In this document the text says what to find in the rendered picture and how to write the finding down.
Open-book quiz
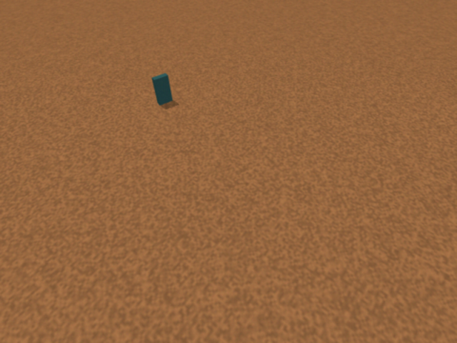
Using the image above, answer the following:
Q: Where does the carton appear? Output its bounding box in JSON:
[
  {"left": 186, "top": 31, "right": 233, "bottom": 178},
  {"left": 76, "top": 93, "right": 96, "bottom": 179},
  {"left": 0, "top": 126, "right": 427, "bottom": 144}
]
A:
[{"left": 152, "top": 73, "right": 173, "bottom": 105}]

